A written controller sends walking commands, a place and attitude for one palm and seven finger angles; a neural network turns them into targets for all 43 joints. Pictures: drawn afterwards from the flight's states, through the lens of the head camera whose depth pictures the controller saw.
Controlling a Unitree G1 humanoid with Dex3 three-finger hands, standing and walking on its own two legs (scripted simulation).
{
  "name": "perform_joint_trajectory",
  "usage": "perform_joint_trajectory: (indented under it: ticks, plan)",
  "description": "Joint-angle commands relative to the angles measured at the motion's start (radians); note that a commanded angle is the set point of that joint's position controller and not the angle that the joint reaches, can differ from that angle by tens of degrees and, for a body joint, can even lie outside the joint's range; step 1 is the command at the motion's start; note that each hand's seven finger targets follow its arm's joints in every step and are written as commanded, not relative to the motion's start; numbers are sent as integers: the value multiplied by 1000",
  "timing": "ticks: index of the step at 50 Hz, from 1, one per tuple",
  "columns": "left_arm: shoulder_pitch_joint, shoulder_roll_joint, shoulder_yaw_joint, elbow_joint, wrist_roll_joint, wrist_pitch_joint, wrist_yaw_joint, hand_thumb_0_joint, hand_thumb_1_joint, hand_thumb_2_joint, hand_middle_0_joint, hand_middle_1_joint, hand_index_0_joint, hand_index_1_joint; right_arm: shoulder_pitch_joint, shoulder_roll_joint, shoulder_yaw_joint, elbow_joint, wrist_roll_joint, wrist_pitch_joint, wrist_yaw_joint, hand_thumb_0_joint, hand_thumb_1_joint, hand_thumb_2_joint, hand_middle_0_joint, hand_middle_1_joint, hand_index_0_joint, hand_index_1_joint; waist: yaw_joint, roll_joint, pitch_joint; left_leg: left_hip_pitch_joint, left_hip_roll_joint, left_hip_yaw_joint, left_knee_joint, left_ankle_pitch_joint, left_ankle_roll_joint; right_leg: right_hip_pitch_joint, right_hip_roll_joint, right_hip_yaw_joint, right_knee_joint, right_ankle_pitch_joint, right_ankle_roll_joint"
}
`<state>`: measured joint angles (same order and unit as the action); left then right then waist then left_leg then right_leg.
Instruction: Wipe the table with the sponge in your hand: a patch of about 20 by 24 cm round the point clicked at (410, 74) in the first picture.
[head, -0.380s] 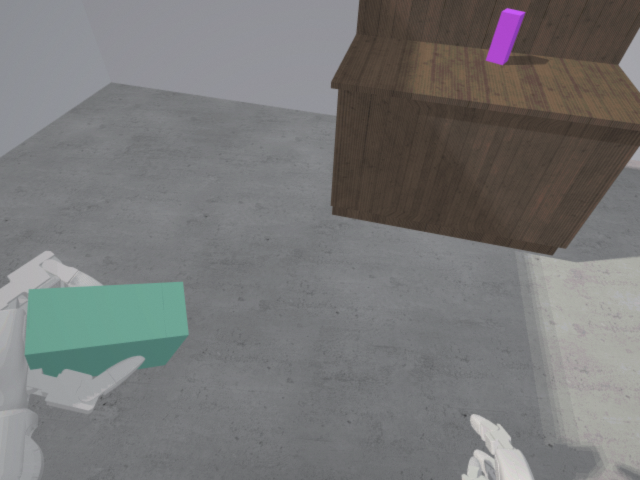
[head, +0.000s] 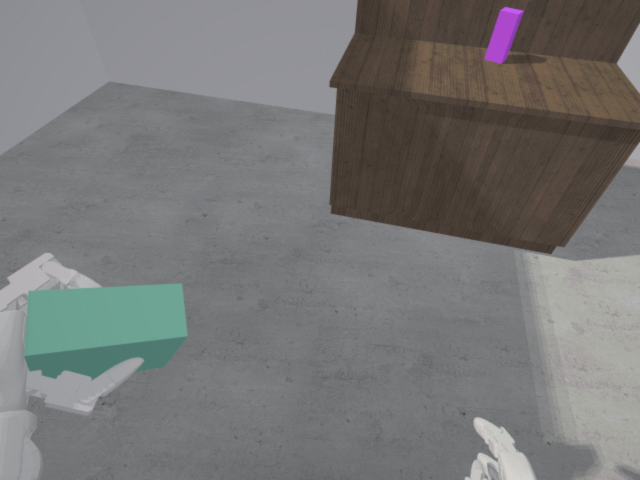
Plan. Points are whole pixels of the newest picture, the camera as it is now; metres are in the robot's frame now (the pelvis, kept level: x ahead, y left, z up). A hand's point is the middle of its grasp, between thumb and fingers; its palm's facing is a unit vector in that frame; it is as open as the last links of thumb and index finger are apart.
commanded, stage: look at it before walking up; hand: left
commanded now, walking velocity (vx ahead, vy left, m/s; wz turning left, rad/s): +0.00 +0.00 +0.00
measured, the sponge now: (130, 333) +0.22 +0.21 +0.14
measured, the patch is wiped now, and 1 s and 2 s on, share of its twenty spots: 0.00 0.00 0.00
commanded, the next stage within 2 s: walk to a spot facing it in 0.02 s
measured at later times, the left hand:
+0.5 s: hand (109, 305) +0.24 +0.23 +0.15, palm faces +0.45 -0.81 -0.37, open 9.4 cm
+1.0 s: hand (207, 195) +0.40 +0.17 +0.17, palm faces +0.34 -0.80 -0.50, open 9.4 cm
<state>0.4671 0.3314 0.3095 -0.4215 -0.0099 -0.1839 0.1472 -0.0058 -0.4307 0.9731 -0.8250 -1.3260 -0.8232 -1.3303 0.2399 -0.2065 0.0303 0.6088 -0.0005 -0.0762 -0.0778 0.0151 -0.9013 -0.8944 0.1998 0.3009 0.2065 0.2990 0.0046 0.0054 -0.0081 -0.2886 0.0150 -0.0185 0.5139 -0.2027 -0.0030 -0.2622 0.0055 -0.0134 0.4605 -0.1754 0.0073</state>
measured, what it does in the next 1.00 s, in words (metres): walks ahead: right foot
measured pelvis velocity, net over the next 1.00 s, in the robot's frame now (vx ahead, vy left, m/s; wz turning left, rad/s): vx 0.18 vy -0.06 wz -0.02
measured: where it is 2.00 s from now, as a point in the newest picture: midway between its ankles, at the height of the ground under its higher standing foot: (359, 419)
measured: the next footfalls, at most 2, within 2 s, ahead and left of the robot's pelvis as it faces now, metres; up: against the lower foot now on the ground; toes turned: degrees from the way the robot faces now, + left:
right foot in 1.00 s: +0.31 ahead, -0.16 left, +0.00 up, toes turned -12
left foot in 1.48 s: +0.42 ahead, +0.06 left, +0.00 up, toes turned +13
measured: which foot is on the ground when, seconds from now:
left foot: down 0.00-1.00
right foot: down 0.00-0.66, up 0.68-0.98, down 1.00-1.00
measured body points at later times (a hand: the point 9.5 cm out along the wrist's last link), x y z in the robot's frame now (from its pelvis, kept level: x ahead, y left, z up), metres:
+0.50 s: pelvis +0.04 -0.02 -0.01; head +0.01 -0.02 +0.44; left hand +0.21 +0.27 +0.17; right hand +0.18 -0.25 -0.10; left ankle +0.05 +0.12 -0.73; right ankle +0.05 -0.13 -0.74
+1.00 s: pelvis +0.18 -0.06 -0.01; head +0.19 -0.07 +0.43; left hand +0.38 +0.22 +0.19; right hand +0.32 -0.26 -0.12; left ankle +0.09 +0.11 -0.73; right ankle +0.26 -0.15 -0.74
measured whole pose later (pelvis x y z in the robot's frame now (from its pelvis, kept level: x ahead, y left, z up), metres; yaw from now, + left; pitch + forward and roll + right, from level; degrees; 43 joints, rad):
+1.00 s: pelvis +0.18 -0.06 -0.01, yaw -1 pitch -1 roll +0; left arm 0.48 0.41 0.37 -0.50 -0.01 -0.19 0.13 -0.01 -0.43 0.98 -0.83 -1.33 -0.82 -1.33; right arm 0.25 -0.14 0.04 0.59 -0.01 -0.09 -0.07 0.01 -0.90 -0.89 0.20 0.30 0.21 0.30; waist -0.02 0.03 0.05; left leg -0.11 0.17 0.15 0.61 -0.44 -0.05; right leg -0.39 -0.06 -0.20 0.60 -0.24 0.00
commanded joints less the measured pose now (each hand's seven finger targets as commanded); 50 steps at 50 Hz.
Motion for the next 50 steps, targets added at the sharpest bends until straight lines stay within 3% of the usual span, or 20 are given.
perform_joint_trajectory:
  ticks: [1,7,11,20,22,24,25,26,28,31,32,33,34,36,37,41,45,48,49,50]
  plan:
    - [-90,168,111,-237,-3,-65,23,0,100,1300,-1200,-1600,-1200,-1600,-111,-117,-48,-162,1,-60,-8,0,-900,-900,200,300,200,300,-1,76,-74,-79,59,-45,-151,-78,18,102,-38,39,-65,-66,-4]
    - [-88,158,99,-232,-4,-66,21,0,100,1300,-1200,-1600,-1200,-1600,-110,-112,-46,-158,1,-60,-6,0,-900,-900,200,300,200,300,-2,48,-83,-59,64,-38,-132,-85,20,90,-49,52,-62,-76,-7]
    - [-115,167,105,-232,3,-54,31,0,100,1300,-1200,-1600,-1200,-1600,-114,-123,-53,-160,-9,-44,-19,0,-900,-900,200,300,200,300,-12,45,-30,-114,76,-69,-127,-439,55,-14,-63,84,-47,-425,-44]
    - [-117,148,97,-224,9,-57,29,0,100,1300,-1200,-1600,-1200,-1600,-106,-118,-48,-154,-11,-35,-24,0,-900,-900,200,300,200,300,-20,136,24,-175,163,-181,-141,-466,101,-16,-33,29,96,-381,-53]
    - [-139,161,101,-225,11,-63,28,0,100,1300,-1200,-1600,-1200,-1600,-107,-113,-48,-153,-14,-38,-22,0,-900,-900,200,300,200,300,-16,44,39,-235,119,-98,-38,-396,75,33,-90,119,12,-407,-86]
    - [-142,197,125,-213,11,-69,32,0,100,1300,-1200,-1600,-1200,-1600,-98,-98,-47,-144,-8,-40,-15,0,-900,-900,200,300,200,300,-7,-144,24,-327,20,58,211,-294,32,120,-239,370,-113,-437,-168]
    - [-171,204,126,-226,9,-75,35,0,100,1300,-1200,-1600,-1200,-1600,-109,-95,-49,-142,-2,-43,-10,0,-900,-900,200,300,200,300,-6,-185,15,-331,13,85,325,-275,14,131,-324,472,-168,-429,-216]
    - [-188,214,134,-241,11,-78,41,0,100,1300,-1200,-1600,-1200,-1600,-127,-107,-52,-142,-3,-44,-6,0,-900,-900,200,300,200,300,-2,-149,23,-352,36,67,360,-291,6,152,-360,489,-174,-368,-252]
    - [-140,224,152,-254,8,-87,41,0,100,1300,-1200,-1600,-1200,-1600,-117,-91,-39,-139,-7,-40,-6,0,-900,-900,200,300,200,300,3,-120,24,-258,72,70,259,-275,13,108,-328,371,-129,-179,-246]
    - [-90,193,151,-272,-9,-91,41,0,100,1300,-1200,-1600,-1200,-1600,-93,-86,-43,-146,-12,-28,-15,0,-900,-900,200,300,200,300,-28,-35,-71,112,39,149,-45,-55,19,2,-166,91,109,-57,-123]
    - [-93,186,151,-302,-17,-100,41,0,100,1300,-1200,-1600,-1200,-1600,-86,-109,-54,-153,-8,-31,-20,0,-900,-900,200,300,200,300,-39,111,-102,259,145,-22,-135,-60,82,-128,-85,21,314,-38,-63]
    - [-110,179,138,-331,-21,-113,41,0,100,1300,-1200,-1600,-1200,-1600,-94,-127,-63,-151,-4,-30,-15,0,-900,-900,200,300,200,300,-39,316,-111,372,351,-321,-204,-20,166,-327,-7,-66,530,-346,-8]
    - [-119,197,137,-290,-4,-112,41,0,100,1300,-1200,-1600,-1200,-1600,-96,-104,-51,-136,-16,-38,-14,0,-900,-900,200,300,200,300,-51,324,-52,318,437,-479,-267,-32,226,-418,-35,-12,687,-411,-14]
    - [-160,189,113,-308,1,-107,31,0,100,1300,-1200,-1600,-1200,-1600,-94,-99,-62,-120,-5,-56,-2,0,-900,-900,200,300,200,300,-41,139,-7,363,437,-408,-217,105,255,-531,-91,25,734,-364,-6]
    - [-145,182,109,-306,5,-102,29,0,100,1300,-1200,-1600,-1200,-1600,-91,-107,-68,-110,-2,-61,-1,0,-900,-900,200,300,200,300,-32,126,-8,382,415,-311,-208,149,243,-550,-99,5,717,-334,5]
    - [-63,157,117,-301,6,-75,21,0,100,1300,-1200,-1600,-1200,-1600,-80,-106,-68,-123,-2,-68,5,0,-900,-900,200,300,200,300,-17,204,-16,269,311,-15,-230,162,162,-388,-103,-101,498,-184,14]
    - [-58,184,155,-268,-3,-72,14,0,100,1300,-1200,-1600,-1200,-1600,-93,-97,-67,-136,-9,-69,-2,0,-900,-900,200,300,200,300,-18,226,-3,179,293,100,-197,213,130,-171,-51,-201,247,-111,13]
    - [-47,201,174,-243,-6,-56,10,0,100,1300,-1200,-1600,-1200,-1600,-110,-95,-68,-138,-2,-51,-6,0,-900,-900,200,300,200,300,8,147,-93,57,241,171,108,212,101,168,2,-240,90,-31,-2]
    - [-57,216,179,-254,-3,-52,11,0,100,1300,-1200,-1600,-1200,-1600,-110,-83,-71,-139,4,-46,-1,0,-900,-900,200,300,200,300,17,13,-136,-49,191,187,337,123,78,290,-73,-122,38,-53,-41]
    - [-67,268,219,-262,3,-53,17,0,100,1300,-1200,-1600,-1200,-1600,-117,-61,-70,-154,6,-38,3,0,-900,-900,200,300,200,300,16,-245,-173,-298,59,214,660,-217,35,410,-322,315,-45,16,-157]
